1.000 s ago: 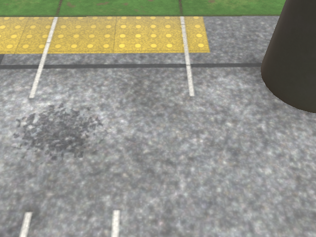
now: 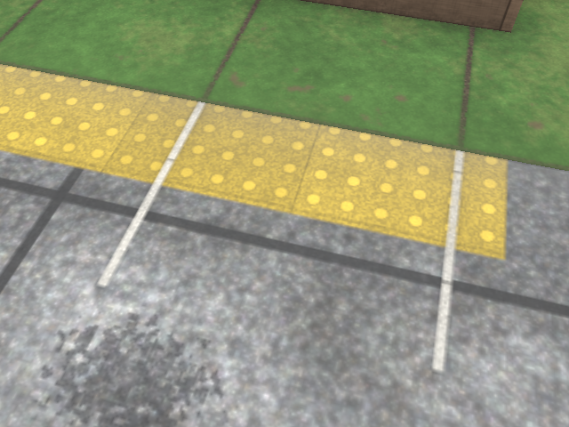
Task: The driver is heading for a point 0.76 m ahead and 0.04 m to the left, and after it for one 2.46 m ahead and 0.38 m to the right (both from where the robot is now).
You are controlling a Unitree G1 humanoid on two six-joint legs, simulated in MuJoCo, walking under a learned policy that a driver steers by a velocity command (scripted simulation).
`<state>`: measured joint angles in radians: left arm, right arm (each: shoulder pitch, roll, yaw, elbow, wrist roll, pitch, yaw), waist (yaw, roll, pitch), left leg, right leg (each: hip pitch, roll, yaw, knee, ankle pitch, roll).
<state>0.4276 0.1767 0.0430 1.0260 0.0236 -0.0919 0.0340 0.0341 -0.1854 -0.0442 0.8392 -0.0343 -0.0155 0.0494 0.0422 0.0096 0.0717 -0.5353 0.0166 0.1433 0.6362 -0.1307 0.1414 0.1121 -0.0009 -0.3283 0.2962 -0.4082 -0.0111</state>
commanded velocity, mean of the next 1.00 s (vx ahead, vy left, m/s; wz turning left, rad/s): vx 0.50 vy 0.00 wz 0.22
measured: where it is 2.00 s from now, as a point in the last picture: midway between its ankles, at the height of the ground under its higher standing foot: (275, 199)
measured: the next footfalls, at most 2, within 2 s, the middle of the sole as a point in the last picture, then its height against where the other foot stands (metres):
left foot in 0.04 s outside the picture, level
right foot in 0.60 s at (317, 391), level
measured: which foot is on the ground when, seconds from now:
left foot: up 0.00-0.02, down 0.04-0.62, up 0.64-1.00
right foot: down 0.00-0.06, up 0.08-0.58, down 0.60-1.00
